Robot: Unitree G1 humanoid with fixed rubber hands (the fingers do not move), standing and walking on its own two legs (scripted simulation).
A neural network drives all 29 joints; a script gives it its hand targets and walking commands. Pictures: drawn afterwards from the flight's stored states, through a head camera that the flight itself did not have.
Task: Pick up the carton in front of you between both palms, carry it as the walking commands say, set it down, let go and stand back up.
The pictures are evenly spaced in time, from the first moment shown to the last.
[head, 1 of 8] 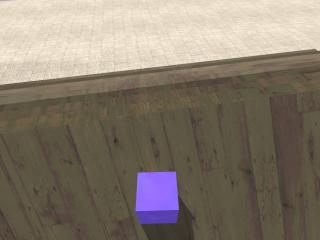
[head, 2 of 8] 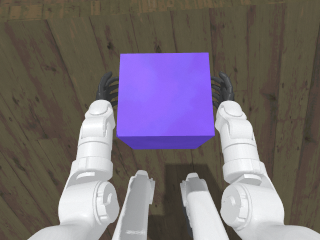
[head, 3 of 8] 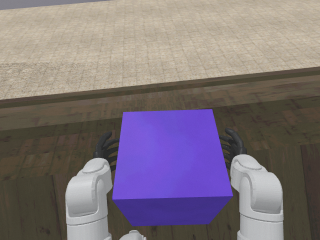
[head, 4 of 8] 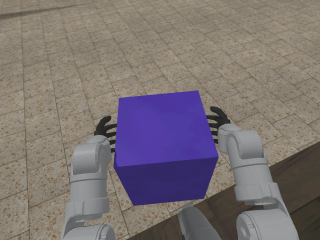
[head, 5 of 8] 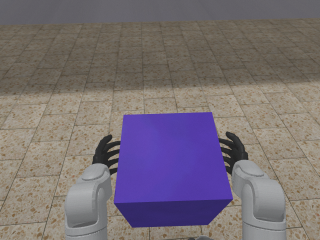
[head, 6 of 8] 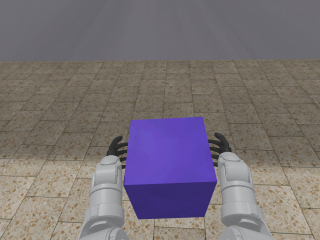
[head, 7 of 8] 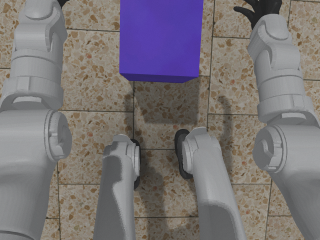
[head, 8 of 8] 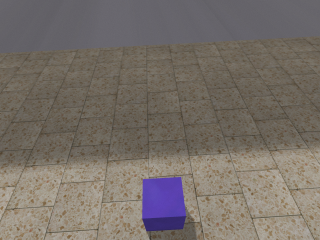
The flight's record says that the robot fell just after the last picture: no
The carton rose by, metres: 0.69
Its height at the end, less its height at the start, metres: -1.27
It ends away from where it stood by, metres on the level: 6.57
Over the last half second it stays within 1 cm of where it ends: yes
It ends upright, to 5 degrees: yes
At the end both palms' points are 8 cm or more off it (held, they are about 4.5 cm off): yes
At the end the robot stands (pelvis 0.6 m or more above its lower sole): yes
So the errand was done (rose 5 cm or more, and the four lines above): yes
